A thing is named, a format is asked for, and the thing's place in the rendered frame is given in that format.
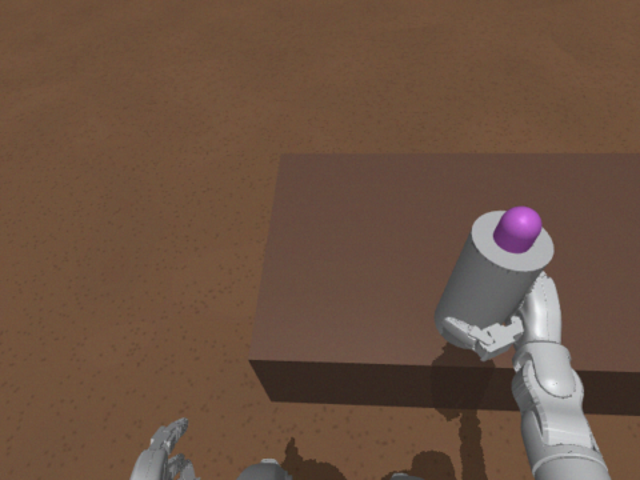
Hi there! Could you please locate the left robot hand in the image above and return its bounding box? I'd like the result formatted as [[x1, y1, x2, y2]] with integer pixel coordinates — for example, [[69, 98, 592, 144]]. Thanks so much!
[[130, 418, 201, 480]]

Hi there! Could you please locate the right robot arm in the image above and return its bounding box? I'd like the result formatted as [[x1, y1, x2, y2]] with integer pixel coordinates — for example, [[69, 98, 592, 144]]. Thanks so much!
[[511, 341, 611, 480]]

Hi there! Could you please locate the bottle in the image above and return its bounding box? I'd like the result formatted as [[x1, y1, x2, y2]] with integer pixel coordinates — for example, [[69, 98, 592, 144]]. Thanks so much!
[[434, 206, 554, 349]]

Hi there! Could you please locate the right robot hand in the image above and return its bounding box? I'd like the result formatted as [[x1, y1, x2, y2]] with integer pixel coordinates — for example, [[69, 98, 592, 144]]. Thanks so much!
[[442, 271, 562, 362]]

